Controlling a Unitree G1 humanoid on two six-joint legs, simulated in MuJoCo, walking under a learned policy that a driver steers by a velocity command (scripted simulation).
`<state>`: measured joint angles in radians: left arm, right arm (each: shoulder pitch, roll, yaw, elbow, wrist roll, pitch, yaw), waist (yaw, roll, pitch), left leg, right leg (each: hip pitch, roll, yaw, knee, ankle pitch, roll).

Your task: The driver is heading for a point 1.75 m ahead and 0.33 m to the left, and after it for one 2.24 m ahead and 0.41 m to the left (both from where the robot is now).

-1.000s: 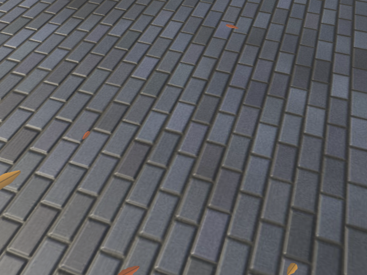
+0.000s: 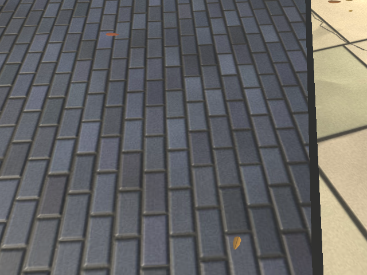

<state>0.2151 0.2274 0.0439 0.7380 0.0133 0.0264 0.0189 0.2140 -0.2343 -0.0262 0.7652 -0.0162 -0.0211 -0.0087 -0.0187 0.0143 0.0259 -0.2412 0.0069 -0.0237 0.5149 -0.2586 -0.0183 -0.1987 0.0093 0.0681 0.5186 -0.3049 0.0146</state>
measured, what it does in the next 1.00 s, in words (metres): stands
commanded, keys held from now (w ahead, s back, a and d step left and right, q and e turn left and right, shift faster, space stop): no key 1.00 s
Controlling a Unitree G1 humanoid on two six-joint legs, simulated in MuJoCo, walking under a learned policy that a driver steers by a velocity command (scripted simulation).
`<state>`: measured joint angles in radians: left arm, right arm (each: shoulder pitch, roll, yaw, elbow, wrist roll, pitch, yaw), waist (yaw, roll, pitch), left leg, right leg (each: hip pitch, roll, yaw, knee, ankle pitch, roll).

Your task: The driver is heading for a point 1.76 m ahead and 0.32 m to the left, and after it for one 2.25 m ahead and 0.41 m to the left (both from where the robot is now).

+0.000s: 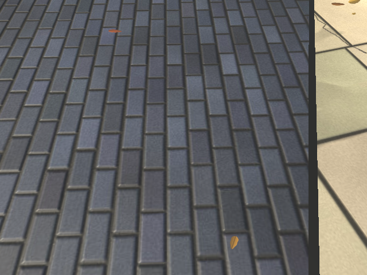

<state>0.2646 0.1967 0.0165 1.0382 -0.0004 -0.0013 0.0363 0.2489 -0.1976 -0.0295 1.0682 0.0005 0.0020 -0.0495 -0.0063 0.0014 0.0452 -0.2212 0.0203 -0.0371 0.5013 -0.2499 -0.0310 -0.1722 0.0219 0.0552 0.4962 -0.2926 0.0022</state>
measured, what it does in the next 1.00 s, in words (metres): walks ahead: right foot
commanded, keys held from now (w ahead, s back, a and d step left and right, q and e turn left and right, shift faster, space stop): no key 0.12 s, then w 0.68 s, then w+q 0.20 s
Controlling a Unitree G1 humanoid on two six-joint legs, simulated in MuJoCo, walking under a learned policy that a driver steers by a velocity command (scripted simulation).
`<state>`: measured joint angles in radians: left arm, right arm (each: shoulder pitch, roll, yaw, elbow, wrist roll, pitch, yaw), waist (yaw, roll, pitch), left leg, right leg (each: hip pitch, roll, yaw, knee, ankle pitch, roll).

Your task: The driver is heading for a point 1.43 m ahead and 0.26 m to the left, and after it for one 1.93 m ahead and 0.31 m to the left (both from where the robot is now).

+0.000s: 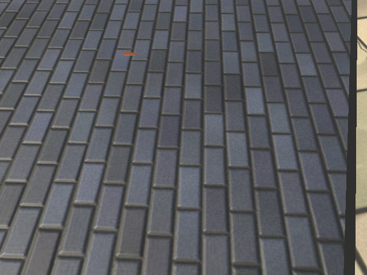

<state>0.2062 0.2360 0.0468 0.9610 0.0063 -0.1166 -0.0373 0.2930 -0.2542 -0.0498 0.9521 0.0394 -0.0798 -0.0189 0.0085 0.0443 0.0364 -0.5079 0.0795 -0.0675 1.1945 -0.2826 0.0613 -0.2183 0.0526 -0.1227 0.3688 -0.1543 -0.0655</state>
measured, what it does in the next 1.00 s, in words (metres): walks ahead, turning left: left foot, then right foot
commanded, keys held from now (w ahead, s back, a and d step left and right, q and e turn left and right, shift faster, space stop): w+q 0.48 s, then w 0.52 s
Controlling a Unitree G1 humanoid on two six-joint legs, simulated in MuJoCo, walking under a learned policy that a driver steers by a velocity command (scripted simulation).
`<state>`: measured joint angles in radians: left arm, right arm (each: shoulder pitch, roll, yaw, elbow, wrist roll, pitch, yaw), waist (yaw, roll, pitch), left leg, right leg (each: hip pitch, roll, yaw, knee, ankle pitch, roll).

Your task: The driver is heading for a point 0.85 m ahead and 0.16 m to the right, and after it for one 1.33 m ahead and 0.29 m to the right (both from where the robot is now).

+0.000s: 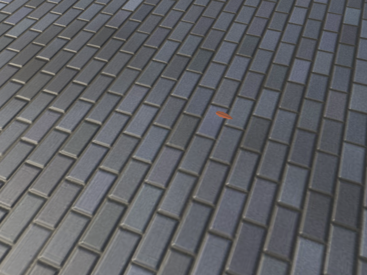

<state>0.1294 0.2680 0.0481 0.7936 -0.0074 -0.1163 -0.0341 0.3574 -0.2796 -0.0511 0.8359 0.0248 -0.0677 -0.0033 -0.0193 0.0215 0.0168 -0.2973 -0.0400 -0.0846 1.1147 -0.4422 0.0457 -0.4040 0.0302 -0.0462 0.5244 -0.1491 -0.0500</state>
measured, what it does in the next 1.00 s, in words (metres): walks ahead, turning right: left foot, then right foot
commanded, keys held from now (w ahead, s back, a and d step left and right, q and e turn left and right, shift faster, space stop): w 0.22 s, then w+e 0.04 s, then e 0.38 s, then w+e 0.34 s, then w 0.02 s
